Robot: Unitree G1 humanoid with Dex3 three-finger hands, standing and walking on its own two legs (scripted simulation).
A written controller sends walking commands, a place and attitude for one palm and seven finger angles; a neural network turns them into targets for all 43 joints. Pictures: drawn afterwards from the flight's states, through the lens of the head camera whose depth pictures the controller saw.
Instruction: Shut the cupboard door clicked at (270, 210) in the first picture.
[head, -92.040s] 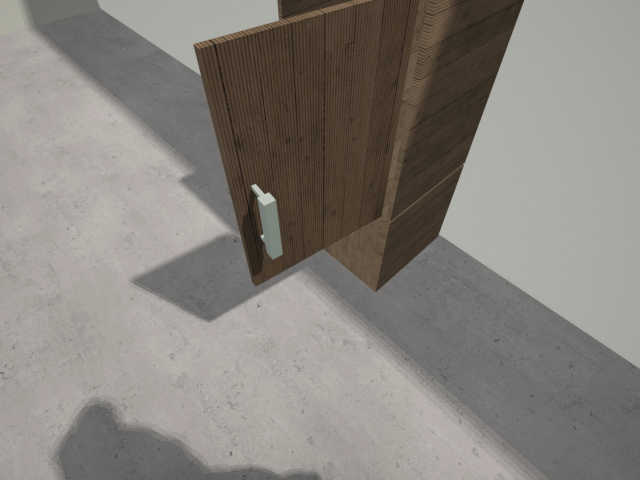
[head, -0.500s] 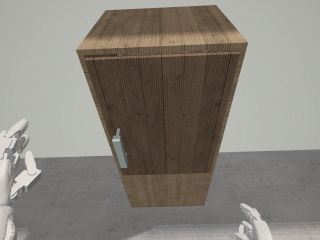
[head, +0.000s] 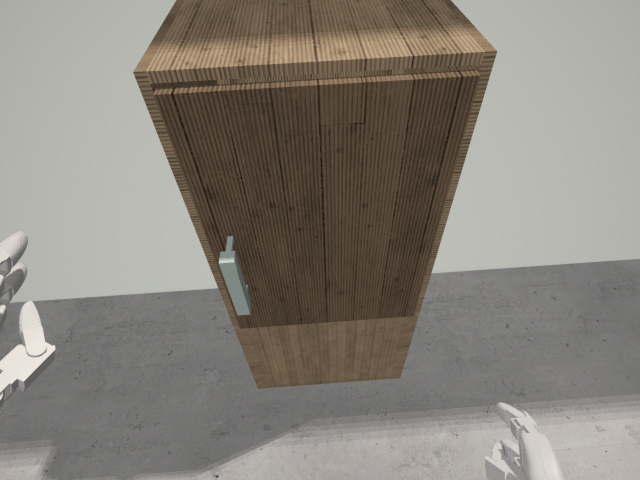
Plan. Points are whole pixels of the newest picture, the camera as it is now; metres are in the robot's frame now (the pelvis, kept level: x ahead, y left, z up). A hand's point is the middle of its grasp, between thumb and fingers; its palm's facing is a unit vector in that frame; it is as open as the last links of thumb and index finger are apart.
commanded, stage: step back with the hand held close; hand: left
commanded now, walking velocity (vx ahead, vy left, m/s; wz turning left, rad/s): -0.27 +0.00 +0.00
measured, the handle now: (237, 276) +0.48 +0.20 -0.11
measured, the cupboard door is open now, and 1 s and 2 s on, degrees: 0 0 0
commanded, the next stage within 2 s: stop stepping back and stand still in 1.18 s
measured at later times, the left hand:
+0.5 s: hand out of the picture +0.12 +0.28 +0.16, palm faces +0.47 -0.77 -0.43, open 7.4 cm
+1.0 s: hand out of the picture +0.08 +0.27 +0.16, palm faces +0.38 -0.82 -0.43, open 7.4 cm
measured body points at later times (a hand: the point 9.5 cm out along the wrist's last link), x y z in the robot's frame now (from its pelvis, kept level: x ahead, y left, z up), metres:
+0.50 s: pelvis -0.07 +0.01 -0.01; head -0.06 +0.02 +0.44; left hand +0.09 +0.32 +0.18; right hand +0.10 -0.23 -0.09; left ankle +0.03 +0.09 -0.74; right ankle -0.03 -0.12 -0.74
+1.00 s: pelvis -0.13 +0.01 -0.02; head -0.10 +0.04 +0.43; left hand +0.05 +0.31 +0.18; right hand +0.06 -0.21 -0.09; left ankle +0.03 +0.09 -0.74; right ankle -0.18 -0.12 -0.74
